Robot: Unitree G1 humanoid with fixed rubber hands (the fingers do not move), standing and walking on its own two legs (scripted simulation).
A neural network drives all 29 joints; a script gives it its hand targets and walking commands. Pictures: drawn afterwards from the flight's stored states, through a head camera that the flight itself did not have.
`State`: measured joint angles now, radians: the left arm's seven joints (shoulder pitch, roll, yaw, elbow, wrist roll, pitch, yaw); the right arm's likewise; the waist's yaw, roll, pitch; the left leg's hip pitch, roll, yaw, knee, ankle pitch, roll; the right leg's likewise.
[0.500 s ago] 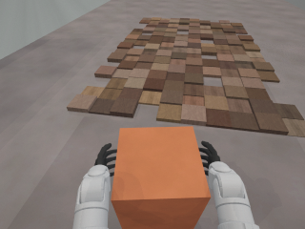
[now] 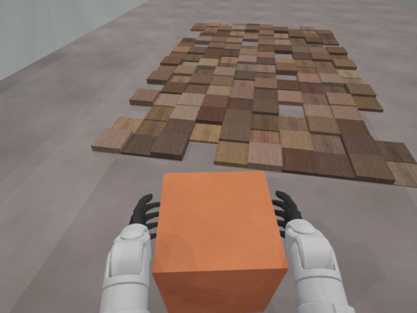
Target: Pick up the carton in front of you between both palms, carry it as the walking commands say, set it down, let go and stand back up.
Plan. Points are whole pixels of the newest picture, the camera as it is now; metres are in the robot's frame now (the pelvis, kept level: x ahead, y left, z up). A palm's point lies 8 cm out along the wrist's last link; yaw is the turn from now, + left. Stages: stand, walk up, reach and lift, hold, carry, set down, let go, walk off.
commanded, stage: hold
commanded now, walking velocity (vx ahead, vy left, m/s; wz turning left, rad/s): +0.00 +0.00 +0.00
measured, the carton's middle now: (215, 245) +0.29 +0.00 -0.03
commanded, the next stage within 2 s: carry in 0.52 s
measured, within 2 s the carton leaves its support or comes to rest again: neither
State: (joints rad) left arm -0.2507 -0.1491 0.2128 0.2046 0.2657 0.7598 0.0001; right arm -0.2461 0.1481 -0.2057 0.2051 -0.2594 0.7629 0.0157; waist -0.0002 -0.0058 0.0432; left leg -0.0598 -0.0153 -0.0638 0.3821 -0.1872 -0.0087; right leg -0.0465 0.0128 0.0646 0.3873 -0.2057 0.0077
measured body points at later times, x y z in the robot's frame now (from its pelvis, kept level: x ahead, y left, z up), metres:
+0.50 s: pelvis +0.00 +0.00 +0.00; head -0.03 +0.00 +0.45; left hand +0.29 +0.15 +0.04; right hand +0.29 -0.15 +0.03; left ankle +0.02 +0.13 -0.74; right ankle +0.01 -0.13 -0.74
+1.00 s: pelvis +0.13 +0.00 -0.01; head +0.11 +0.00 +0.44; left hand +0.40 +0.16 +0.07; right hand +0.41 -0.15 +0.07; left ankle +0.15 +0.09 -0.75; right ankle +0.02 -0.12 -0.73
